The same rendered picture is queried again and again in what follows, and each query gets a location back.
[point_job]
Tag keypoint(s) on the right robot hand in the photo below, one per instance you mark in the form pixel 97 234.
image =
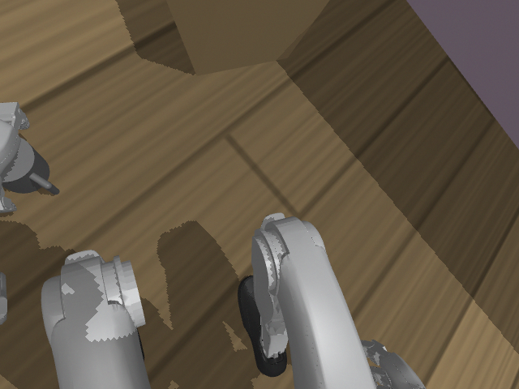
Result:
pixel 394 372

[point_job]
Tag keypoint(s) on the right robot foot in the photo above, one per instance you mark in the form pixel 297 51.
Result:
pixel 271 367

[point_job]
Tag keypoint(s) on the left robot hand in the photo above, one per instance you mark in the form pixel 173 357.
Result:
pixel 12 119

